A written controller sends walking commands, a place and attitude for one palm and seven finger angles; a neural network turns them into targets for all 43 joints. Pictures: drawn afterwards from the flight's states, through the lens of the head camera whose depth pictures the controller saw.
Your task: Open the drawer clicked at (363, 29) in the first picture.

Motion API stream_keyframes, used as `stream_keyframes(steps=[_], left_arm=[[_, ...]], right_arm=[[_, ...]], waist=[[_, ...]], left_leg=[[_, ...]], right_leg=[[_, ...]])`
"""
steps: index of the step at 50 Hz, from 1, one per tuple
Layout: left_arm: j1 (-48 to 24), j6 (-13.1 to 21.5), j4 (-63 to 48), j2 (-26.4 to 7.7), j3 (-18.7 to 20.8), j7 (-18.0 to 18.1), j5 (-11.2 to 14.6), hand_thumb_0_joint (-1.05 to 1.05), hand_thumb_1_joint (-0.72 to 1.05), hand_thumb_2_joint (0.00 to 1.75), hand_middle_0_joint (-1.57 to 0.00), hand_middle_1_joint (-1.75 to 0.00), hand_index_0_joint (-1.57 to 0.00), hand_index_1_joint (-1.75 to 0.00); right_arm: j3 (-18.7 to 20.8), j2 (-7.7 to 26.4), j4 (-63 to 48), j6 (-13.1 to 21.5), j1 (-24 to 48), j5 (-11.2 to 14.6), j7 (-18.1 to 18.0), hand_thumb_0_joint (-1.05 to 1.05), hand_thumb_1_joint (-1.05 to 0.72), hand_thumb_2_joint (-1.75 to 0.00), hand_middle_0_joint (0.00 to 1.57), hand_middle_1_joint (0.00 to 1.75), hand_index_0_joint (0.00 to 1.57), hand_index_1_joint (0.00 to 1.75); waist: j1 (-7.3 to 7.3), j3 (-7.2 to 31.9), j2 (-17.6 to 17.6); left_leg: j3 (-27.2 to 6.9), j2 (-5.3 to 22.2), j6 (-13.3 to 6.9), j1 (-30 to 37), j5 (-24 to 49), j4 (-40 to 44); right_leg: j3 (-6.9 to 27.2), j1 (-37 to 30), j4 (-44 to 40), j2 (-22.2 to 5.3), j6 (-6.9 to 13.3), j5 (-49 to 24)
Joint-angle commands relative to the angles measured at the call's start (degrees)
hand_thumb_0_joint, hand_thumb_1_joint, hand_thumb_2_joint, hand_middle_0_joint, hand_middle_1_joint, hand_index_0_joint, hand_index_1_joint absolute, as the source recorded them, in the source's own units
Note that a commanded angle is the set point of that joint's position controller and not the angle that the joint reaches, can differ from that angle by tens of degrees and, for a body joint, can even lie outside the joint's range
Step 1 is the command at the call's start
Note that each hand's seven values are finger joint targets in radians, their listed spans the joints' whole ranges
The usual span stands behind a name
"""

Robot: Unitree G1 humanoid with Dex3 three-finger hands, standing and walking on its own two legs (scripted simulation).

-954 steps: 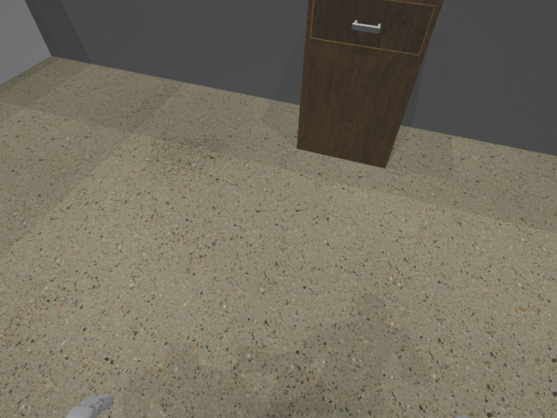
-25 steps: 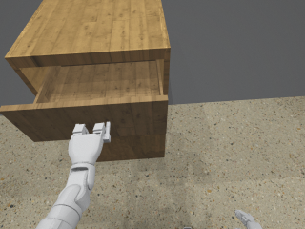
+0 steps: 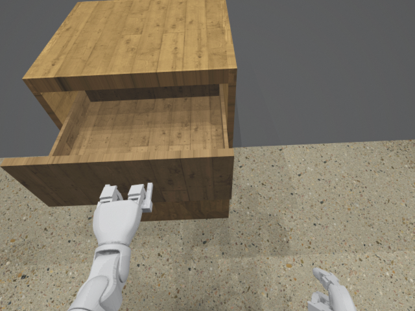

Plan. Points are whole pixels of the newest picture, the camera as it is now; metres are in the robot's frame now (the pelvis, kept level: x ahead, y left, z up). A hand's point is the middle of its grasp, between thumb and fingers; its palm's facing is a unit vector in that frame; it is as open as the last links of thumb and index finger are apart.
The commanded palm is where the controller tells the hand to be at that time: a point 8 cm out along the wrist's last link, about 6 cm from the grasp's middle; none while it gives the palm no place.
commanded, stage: pull the drawer open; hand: left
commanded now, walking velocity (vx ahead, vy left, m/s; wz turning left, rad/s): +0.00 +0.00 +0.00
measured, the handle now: (126, 197) +0.34 +0.21 -0.01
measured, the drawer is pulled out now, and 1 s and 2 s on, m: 0.23 0.30 0.30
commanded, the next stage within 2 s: open the thumb to release the handle in 0.74 s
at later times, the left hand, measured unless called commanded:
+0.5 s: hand (122, 264) +0.21 +0.19 -0.03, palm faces +0.03 -0.09 -1.00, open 5.5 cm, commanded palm +0.17 +0.20 +0.01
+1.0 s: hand (121, 260) +0.22 +0.19 -0.03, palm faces +0.06 -0.07 -1.00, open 5.8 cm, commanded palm +0.19 +0.19 +0.01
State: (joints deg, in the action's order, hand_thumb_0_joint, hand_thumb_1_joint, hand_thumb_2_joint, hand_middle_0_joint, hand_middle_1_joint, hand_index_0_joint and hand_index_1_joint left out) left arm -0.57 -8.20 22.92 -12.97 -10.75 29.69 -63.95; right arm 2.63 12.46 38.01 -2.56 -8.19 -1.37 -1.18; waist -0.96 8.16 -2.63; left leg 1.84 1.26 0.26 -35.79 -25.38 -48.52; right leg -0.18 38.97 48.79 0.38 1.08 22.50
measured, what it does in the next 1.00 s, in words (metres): stands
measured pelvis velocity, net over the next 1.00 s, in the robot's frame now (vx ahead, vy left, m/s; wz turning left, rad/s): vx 0.00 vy -0.01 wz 0.00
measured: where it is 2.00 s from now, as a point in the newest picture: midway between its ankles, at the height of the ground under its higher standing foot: outside the picture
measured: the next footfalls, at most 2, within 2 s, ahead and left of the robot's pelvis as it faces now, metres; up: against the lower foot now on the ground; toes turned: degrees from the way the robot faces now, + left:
none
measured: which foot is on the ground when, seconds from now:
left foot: down 0.00-1.00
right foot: down 0.00-1.00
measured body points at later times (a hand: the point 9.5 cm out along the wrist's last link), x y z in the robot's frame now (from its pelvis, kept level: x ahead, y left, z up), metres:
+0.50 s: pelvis +0.00 -0.01 -0.01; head +0.04 -0.03 +0.44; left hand +0.21 +0.19 +0.02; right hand +0.21 -0.23 -0.11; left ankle -0.02 +0.12 -0.70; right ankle +0.01 -0.11 -0.70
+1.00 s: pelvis +0.00 -0.01 -0.02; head +0.05 -0.04 +0.43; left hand +0.21 +0.19 +0.02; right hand +0.20 -0.25 -0.13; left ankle -0.02 +0.12 -0.70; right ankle +0.01 -0.11 -0.70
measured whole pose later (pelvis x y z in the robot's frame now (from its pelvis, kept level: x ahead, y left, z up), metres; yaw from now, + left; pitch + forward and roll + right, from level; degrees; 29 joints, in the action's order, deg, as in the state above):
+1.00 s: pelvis +0.00 -0.01 -0.02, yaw +0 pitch +13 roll +1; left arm 17.3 -5.5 6.2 -14.0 -9.8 33.7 -65.2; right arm 2.9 13.5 36.7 -2.2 -5.4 -3.2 -0.4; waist -2.5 8.0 -2.7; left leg 1.5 1.5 1.1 -39.4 -28.4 -54.7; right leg -0.4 43.1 55.7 0.7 1.9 25.8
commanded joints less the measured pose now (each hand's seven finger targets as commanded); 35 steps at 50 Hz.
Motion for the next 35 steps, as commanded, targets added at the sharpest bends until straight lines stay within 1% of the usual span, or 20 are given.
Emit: stream_keyframes(steps=[1,2,4,5,9,11,12,13,14,16,17,18,19,21,24,28,30,31,34,35], left_arm=[[2.58,-0.18,-12.59,-8.03,6.36,2.05,0.70,0.00,0.90,0.90,-0.40,-1.35,-0.40,-1.35],[4.95,-0.12,-13.45,-6.41,4.71,2.06,0.52,0.00,0.90,0.90,-0.40,-1.35,-0.40,-1.35],[6.42,0.00,-15.33,-5.42,3.65,2.11,0.42,0.00,0.90,0.90,-0.40,-1.35,-0.40,-1.35],[6.48,0.12,-17.21,-5.71,3.71,2.30,0.26,0.00,0.90,0.90,-0.40,-1.35,-0.40,-1.35],[10.76,0.39,-20.71,-5.00,3.00,3.24,-0.53,0.00,0.90,0.90,-0.40,-1.35,-0.40,-1.35],[13.41,0.49,-22.37,-5.82,3.99,3.59,-0.30,0.00,0.90,0.90,-0.40,-1.35,-0.40,-1.35],[15.56,0.58,-21.76,-5.20,3.57,3.79,-0.36,0.00,0.90,0.90,-0.40,-1.35,-0.40,-1.35],[13.91,0.62,-23.05,-5.80,3.90,3.94,-0.46,0.00,0.90,0.90,-0.40,-1.35,-0.40,-1.35],[15.43,0.77,-23.05,-4.85,3.14,4.11,-0.68,0.00,0.90,0.90,-0.40,-1.35,-0.40,-1.35],[16.82,1.02,-24.75,-6.79,5.14,4.50,-0.61,0.00,0.90,0.90,-0.40,-1.35,-0.40,-1.35],[18.32,1.04,-24.12,-5.77,4.10,4.72,-0.90,0.00,0.90,0.90,-0.40,-1.35,-0.40,-1.35],[16.88,1.03,-25.36,-5.58,3.57,4.87,-0.95,0.00,0.90,0.90,-0.40,-1.35,-0.40,-1.35],[18.32,1.24,-25.34,-5.26,3.49,4.98,-0.97,0.00,0.90,0.90,-0.40,-1.35,-0.40,-1.35],[19.31,1.14,-25.24,-6.51,4.95,5.06,-0.68,0.00,0.90,0.90,-0.40,-1.35,-0.40,-1.35],[19.32,1.46,-25.07,-6.64,5.38,5.28,-0.98,0.00,0.90,0.90,-0.40,-1.35,-0.40,-1.35],[20.30,1.09,-25.79,-6.81,5.19,4.79,-0.71,0.00,0.90,0.90,-0.40,-1.35,-0.40,-1.35],[23.15,0.96,-25.89,-6.68,5.10,4.33,-0.32,0.00,0.90,0.90,-0.40,-1.35,-0.40,-1.35],[23.75,1.00,-26.73,-8.05,6.55,4.15,-0.15,0.00,0.90,0.90,-0.40,-1.35,-0.40,-1.35],[27.15,1.19,-26.84,-6.67,5.10,3.60,0.20,0.00,0.90,0.90,-0.40,-1.35,-0.40,-1.35],[27.58,1.49,-28.55,-6.71,4.92,3.40,0.36,0.00,0.90,0.90,-0.40,-1.35,-0.40,-1.35]], right_arm=[[1.87,6.63,-8.96,2.19,4.77,0.28,-0.36,0.00,-0.90,-0.90,0.20,0.30,0.20,0.30],[1.68,6.30,-9.34,2.28,5.19,0.15,-0.22,0.00,-0.90,-0.90,0.20,0.30,0.20,0.30],[1.70,6.17,-9.43,2.21,5.64,0.12,0.11,0.00,-0.90,-0.90,0.20,0.30,0.20,0.30],[1.69,6.28,-9.67,2.12,5.68,0.07,0.35,0.00,-0.90,-0.90,0.20,0.30,0.20,0.30],[1.60,5.97,-10.46,2.17,6.58,-0.38,0.90,0.00,-0.90,-0.90,0.20,0.30,0.20,0.30],[1.57,5.97,-10.74,2.09,7.09,-0.39,1.15,0.00,-0.90,-0.90,0.20,0.30,0.20,0.30],[1.46,5.81,-10.84,2.25,7.19,-0.52,1.17,0.00,-0.90,-0.90,0.20,0.30,0.20,0.30],[1.46,5.99,-10.72,2.12,7.37,-0.53,1.23,0.00,-0.90,-0.90,0.20,0.30,0.20,0.30],[1.41,5.71,-10.81,2.37,7.78,-0.71,1.26,0.00,-0.90,-0.90,0.20,0.30,0.20,0.30],[1.39,5.78,-11.03,2.17,8.27,-0.63,1.28,0.00,-0.90,-0.90,0.20,0.30,0.20,0.30],[1.13,5.56,-11.12,2.35,8.50,-0.80,1.32,0.00,-0.90,-0.90,0.20,0.30,0.20,0.30],[1.20,5.62,-11.11,2.24,8.63,-0.86,1.45,0.00,-0.90,-0.90,0.20,0.30,0.20,0.30],[1.15,5.43,-11.25,2.44,8.85,-0.97,1.43,0.00,-0.90,-0.90,0.20,0.30,0.20,0.30],[0.98,5.52,-11.34,2.31,9.25,-0.79,1.28,0.00,-0.90,-0.90,0.20,0.30,0.20,0.30],[0.84,5.19,-11.32,2.56,9.77,-0.96,0.89,0.00,-0.90,-0.90,0.20,0.30,0.20,0.30],[0.43,5.14,-11.77,2.46,10.32,-0.78,0.74,0.00,-0.90,-0.90,0.20,0.30,0.20,0.30],[0.32,4.90,-12.20,2.48,10.32,-0.62,0.76,0.00,-0.90,-0.90,0.20,0.30,0.20,0.30],[0.31,5.01,-12.36,2.30,10.61,-0.48,0.68,0.00,-0.90,-0.90,0.20,0.30,0.20,0.30],[-0.02,4.76,-12.79,2.44,10.64,-0.53,0.81,0.00,-0.90,-0.90,0.20,0.30,0.20,0.30],[0.03,4.93,-13.05,2.43,10.34,-0.63,1.07,0.00,-0.90,-0.90,0.20,0.30,0.20,0.30]], waist=[[-2.45,15.66,5.82],[-2.40,14.89,5.55],[-1.85,13.43,5.09],[-1.85,13.40,4.05],[-2.08,13.42,3.34],[-2.24,14.01,3.69],[-2.18,12.85,4.71],[-1.80,12.91,4.54],[-1.94,12.50,4.57],[-2.39,13.09,3.61],[-2.54,12.36,3.56],[-1.97,11.99,3.78],[-2.32,12.01,3.86],[-2.50,11.68,4.61],[-2.49,10.85,6.28],[-2.96,10.00,4.53],[-3.42,10.14,4.53],[-3.82,11.15,3.44],[-3.85,9.73,4.54],[-3.81,10.66,4.45]], left_leg=[[0.32,-3.63,-1.10,5.24,19.27,5.11],[0.50,-3.62,-1.08,5.23,19.09,5.02],[0.51,-3.55,-1.08,5.28,18.80,4.74],[0.26,-3.36,-0.99,5.53,18.62,4.96],[0.02,-3.18,-0.95,6.03,19.38,4.09],[-0.13,-3.23,-0.90,6.25,20.44,3.59],[-0.04,-3.28,-0.90,5.73,19.61,3.35],[-0.21,-3.28,-0.92,5.31,18.98,3.14],[-0.14,-3.33,-0.93,5.15,18.44,2.94],[-0.31,-3.37,-0.82,5.36,18.86,2.78],[-0.28,-3.43,-0.76,5.05,17.90,2.69],[-0.41,-3.23,-0.85,5.20,17.49,2.54],[-0.36,-3.36,-0.88,4.87,17.11,2.32],[-0.55,-3.53,-0.84,4.03,15.75,2.34],[-0.47,-3.73,-1.00,2.91,13.31,1.91],[-0.39,-3.93,-1.00,2.72,11.84,2.35],[-0.20,-3.95,-0.99,2.81,11.92,2.51],[-0.23,-3.97,-0.84,3.13,12.38,2.74],[-0.05,-4.05,-0.93,2.45,12.80,2.51],[-0.18,-3.97,-0.96,2.49,13.51,2.34]], right_leg=[[0.06,-15.21,-5.66,1.48,1.65,-24.72],[0.06,-14.79,-5.56,1.38,1.50,-25.19],[-0.01,-13.60,-5.64,1.46,1.50,-24.31],[-0.26,-12.86,-5.46,1.50,1.64,-22.70],[-0.32,-11.86,-4.64,1.73,1.85,-22.39],[0.08,-12.39,-4.22,1.70,1.98,-24.34],[0.04,-12.06,-4.17,1.66,1.73,-24.43],[0.29,-11.48,-3.87,1.64,1.75,-24.00],[0.18,-11.28,-3.81,1.62,1.68,-23.71],[0.58,-11.45,-3.42,1.71,2.00,-23.89],[0.38,-10.76,-3.21,1.75,1.86,-22.59],[0.27,-9.85,-3.29,1.66,1.85,-21.93],[0.20,-9.97,-3.15,1.69,1.80,-21.67],[0.47,-10.20,-3.27,1.75,1.86,-20.79],[1.09,-9.40,-3.45,1.65,1.52,-18.62],[1.52,-9.30,-4.05,1.52,1.60,-16.49],[1.49,-10.31,-4.30,1.46,1.55,-16.70],[2.09,-11.05,-4.29,1.67,1.79,-17.02],[2.33,-11.24,-4.09,1.62,1.55,-19.03],[2.33,-11.71,-3.65,1.38,1.56,-20.24]])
